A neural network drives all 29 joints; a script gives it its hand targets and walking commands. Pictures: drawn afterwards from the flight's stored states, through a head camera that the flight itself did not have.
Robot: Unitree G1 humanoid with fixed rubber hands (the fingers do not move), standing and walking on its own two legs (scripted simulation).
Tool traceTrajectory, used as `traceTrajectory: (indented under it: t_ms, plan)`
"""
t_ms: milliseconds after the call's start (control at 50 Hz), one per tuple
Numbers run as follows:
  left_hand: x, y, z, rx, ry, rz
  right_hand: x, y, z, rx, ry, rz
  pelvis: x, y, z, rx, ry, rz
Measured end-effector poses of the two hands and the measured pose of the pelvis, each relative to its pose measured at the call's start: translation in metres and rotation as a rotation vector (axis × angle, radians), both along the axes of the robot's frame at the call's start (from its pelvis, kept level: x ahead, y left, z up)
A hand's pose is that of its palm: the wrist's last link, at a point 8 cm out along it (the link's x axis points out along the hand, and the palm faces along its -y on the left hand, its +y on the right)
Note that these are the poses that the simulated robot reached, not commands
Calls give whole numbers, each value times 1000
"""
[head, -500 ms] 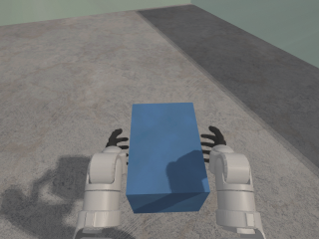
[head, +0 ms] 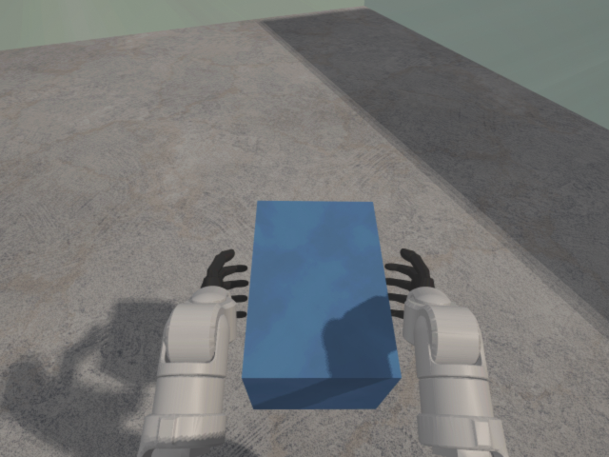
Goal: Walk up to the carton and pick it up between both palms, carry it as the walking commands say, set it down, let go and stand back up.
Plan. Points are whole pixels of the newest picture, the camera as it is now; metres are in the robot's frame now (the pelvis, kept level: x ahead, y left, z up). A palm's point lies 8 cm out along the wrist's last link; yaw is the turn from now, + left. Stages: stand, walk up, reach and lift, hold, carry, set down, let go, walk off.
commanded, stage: carry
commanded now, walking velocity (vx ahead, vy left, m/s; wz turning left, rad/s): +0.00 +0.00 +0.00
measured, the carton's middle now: (315, 302) +0.35 +0.00 +0.00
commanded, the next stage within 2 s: none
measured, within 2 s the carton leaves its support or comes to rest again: neither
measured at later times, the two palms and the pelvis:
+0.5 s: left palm (235, 284) +0.32 +0.11 +0.08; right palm (432, 327) +0.26 -0.14 +0.08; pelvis -0.01 +0.06 -0.01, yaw -16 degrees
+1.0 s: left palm (264, 275) +0.35 +0.07 +0.06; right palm (438, 393) +0.18 -0.13 +0.08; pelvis +0.03 +0.17 -0.01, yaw -44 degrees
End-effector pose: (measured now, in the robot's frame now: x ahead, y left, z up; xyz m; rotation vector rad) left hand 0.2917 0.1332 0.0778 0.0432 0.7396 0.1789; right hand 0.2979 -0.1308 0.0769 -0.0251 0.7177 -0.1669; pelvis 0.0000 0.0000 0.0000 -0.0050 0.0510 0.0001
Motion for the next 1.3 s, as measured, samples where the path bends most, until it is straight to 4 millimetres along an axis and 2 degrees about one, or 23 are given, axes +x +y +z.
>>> traceTrajectory:
  t_ms: [80,180,400,500,580,660,760,860,980,1040,1100,1160,1240,1300]
  plan:
    - [0,0,1,-1,-11,1,-1,0,0,0,-6,0,0,0,0,1,1,-1]
    - [-2,-3,16,25,-43,14,-7,1,13,8,-41,-22,-2,5,-3,10,8,-28]
    - [15,-2,3,28,57,-70,-25,7,1,-3,57,-189,-9,47,-8,27,23,-184]
    - [28,-22,0,9,55,-139,-34,-8,-2,4,53,-289,-10,57,-10,11,23,-284]
    - [38,-46,-7,12,31,-206,-42,-27,-13,31,25,-370,-9,60,-23,14,30,-327]
    - [37,-58,-21,46,100,-301,-64,-33,-29,51,95,-443,-9,73,-14,23,35,-385]
    - [42,-71,-20,19,97,-416,-82,-35,-18,33,84,-562,-6,98,-4,49,53,-476]
    - [55,-72,-14,-23,34,-534,-93,-23,-4,2,11,-669,8,133,-10,51,71,-567]
    - [55,-57,-15,-3,59,-631,-110,2,-1,-2,41,-715,27,167,-7,20,48,-744]
    - [53,-65,-8,-1,51,-685,-123,5,3,-6,31,-777,33,179,-6,-1,39,-815]
    - [49,-80,-4,-2,25,-749,-139,3,5,-12,4,-861,38,189,-11,-4,34,-868]
    - [44,-95,-6,13,5,-808,-157,1,-5,5,-17,-935,41,196,-23,-7,35,-900]
    - [32,-97,-20,72,81,-912,-185,19,-21,45,69,-1018,47,215,-14,0,24,-964]
    - [25,-97,-21,80,104,-984,-200,31,-18,52,91,-1090,53,229,-7,19,22,-1023]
